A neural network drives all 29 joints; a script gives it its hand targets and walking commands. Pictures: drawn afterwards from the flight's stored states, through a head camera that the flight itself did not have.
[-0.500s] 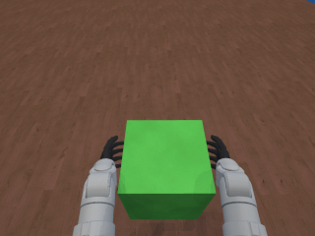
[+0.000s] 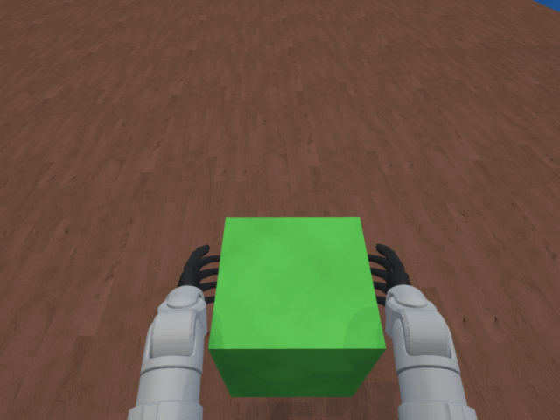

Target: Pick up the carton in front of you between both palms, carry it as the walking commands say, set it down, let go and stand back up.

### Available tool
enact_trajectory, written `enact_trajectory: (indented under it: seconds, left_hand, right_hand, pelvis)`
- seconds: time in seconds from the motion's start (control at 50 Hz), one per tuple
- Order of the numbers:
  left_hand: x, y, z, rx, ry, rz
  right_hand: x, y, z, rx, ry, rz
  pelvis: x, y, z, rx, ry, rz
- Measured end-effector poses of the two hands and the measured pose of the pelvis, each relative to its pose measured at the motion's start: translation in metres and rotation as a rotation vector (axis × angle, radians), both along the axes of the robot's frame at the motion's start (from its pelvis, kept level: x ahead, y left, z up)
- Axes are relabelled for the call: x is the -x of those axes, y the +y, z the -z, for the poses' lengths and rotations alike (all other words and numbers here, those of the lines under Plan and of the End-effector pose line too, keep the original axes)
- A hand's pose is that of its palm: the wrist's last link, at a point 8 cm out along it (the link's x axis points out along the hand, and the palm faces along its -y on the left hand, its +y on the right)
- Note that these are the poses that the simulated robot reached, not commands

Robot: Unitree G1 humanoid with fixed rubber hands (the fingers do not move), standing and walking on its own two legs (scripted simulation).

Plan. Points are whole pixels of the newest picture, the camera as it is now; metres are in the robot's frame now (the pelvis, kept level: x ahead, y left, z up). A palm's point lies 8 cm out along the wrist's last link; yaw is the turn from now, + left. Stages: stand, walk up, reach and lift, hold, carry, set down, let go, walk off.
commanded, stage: carry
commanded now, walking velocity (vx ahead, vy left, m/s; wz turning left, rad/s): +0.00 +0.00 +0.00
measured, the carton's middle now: (292, 311) +0.31 +0.00 -0.04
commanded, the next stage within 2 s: hold in 0.42 s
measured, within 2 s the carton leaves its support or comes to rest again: neither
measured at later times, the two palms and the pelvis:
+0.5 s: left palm (195, 302) +0.28 +0.14 +0.04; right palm (405, 302) +0.28 -0.16 +0.04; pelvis -0.01 -0.01 +0.01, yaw -1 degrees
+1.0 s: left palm (202, 284) +0.30 +0.13 +0.05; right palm (415, 313) +0.25 -0.16 +0.06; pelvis -0.01 +0.03 +0.01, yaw -10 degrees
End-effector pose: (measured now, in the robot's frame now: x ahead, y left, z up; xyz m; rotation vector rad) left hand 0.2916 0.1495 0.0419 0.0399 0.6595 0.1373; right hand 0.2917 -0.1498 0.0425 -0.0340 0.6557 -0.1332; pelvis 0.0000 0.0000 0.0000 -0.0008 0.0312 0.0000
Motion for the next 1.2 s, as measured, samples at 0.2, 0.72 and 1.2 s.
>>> enact_trajectory:
  seconds: [0.2,0.72,1.2]
  left_hand:
    - [0.004,-0.003,0.0,-0.001,0.001,0.001]
    - [-0.001,-0.032,-0.006,0.0,0.002,0.144]
    - [-0.021,-0.012,-0.011,0.031,0.002,0.162]
  right_hand:
    - [0.004,-0.003,0.0,0.0,0.001,0.0]
    - [0.04,-0.029,-0.008,0.016,0.004,0.133]
    - [0.029,-0.008,-0.016,0.013,0.003,0.174]
  pelvis:
    - [0.004,-0.003,0.0,0.0,0.0,0.001]
    - [0.014,0.009,-0.009,0.01,-0.16,0.127]
    - [0.004,0.04,-0.009,0.013,-0.161,0.176]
